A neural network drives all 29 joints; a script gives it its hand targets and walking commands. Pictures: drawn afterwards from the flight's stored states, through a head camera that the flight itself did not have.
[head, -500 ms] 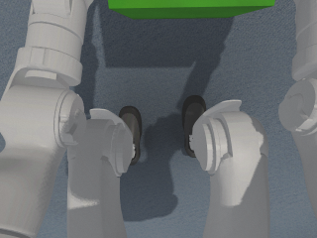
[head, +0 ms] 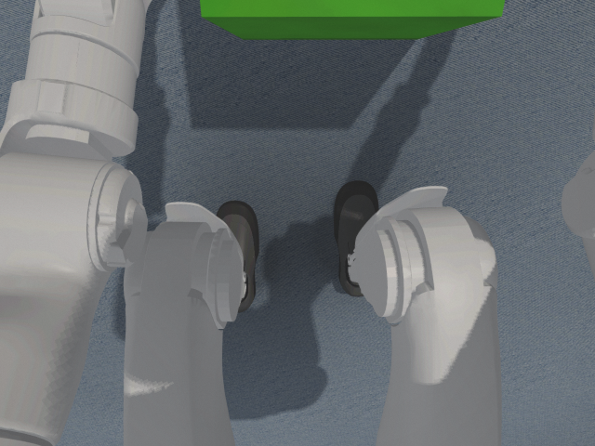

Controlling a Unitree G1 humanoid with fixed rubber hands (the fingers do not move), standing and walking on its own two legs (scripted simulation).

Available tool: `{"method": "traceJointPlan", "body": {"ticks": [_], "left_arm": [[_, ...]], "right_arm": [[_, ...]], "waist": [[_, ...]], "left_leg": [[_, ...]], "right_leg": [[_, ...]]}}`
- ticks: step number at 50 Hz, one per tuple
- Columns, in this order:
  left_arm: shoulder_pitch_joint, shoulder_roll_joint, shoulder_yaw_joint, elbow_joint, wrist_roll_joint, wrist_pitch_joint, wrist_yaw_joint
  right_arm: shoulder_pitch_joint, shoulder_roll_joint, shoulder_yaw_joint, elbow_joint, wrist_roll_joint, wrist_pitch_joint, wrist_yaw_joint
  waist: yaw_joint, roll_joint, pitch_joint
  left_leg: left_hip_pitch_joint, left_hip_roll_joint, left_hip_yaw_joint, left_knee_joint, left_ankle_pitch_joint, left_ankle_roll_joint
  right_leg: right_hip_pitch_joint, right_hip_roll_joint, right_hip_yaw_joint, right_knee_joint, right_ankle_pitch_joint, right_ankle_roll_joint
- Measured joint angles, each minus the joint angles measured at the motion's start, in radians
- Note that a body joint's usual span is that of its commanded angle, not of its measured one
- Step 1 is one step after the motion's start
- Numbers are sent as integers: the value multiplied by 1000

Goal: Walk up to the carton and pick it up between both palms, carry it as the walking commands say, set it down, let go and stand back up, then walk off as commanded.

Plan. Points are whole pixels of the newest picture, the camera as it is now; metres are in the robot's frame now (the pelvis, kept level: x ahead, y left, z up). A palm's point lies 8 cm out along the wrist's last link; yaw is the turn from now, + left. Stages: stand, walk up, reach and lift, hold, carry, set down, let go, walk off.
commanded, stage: set down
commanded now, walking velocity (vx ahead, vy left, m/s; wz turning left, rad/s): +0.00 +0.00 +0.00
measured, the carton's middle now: out of the picture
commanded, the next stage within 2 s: let go in 1.14 s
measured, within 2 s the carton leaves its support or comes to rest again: neither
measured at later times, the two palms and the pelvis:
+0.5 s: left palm out of the picture +0.60 +0.09 -0.05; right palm out of the picture +0.56 -0.32 -0.04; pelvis +0.00 +0.00 +0.07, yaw -1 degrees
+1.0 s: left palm out of the picture +0.60 +0.09 +0.09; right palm out of the picture +0.55 -0.33 +0.11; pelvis -0.01 +0.00 +0.19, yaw -2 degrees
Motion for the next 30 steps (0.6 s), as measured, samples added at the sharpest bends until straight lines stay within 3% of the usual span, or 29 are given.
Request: {"method": "traceJointPlan", "body": {"ticks": [3, 11, 20, 30], "left_arm": [[-3, 1, -17, -50, -16, 18, 12], [-25, 3, -21, -52, -16, 79, 13], [-18, 17, -21, -94, -16, 151, 23], [-12, 48, -20, -131, -16, 174, 23]], "right_arm": [[3, 0, 2, -31, 19, 29, -1], [-28, -12, 5, -37, -20, 96, 3], [-25, -22, 47, -105, 26, 170, 8], [-12, -25, 54, -138, 21, 195, 16]], "waist": [[0, 0, 1], [0, -6, -2], [0, -26, -1], [0, -30, -2]], "left_leg": [[23, 1, 0, 0, 0, 0], [105, 12, -1, -26, -1, 0], [215, 21, -9, -136, 0, 0], [338, 21, -18, -293, 29, 0]], "right_leg": [[22, 1, 0, 0, 0, 0], [100, 14, 1, -31, 8, 0], [206, 29, 3, -138, 11, 0], [333, 35, 10, -292, 32, 6]]}}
